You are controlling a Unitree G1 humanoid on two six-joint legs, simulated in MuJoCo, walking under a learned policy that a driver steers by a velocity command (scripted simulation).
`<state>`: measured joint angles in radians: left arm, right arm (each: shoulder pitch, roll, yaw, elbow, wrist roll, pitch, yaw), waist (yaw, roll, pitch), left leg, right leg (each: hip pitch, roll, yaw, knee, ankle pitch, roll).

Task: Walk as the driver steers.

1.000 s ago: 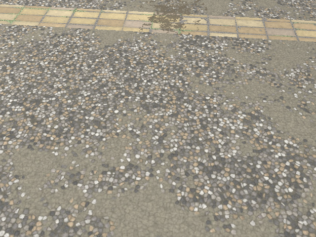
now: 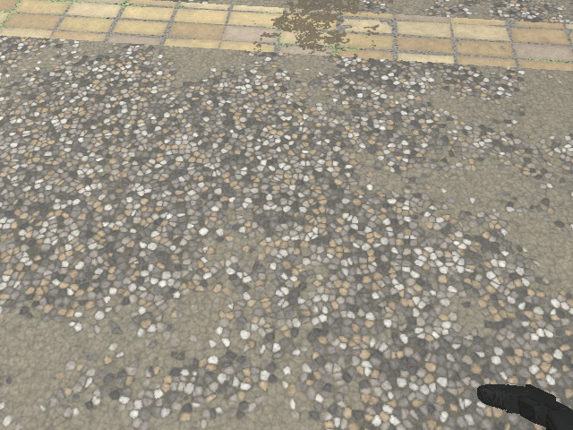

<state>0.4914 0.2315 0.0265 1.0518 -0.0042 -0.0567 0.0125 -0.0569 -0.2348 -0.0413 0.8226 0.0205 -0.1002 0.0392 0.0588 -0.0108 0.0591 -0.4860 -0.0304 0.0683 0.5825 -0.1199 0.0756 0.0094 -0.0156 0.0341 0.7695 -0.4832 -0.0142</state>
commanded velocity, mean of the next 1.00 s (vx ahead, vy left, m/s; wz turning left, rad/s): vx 0.23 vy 0.00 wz -0.15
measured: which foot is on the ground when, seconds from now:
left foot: down 0.00-0.46, up 0.48-0.76, down 0.78-1.00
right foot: up 0.00-0.44, down 0.46-1.00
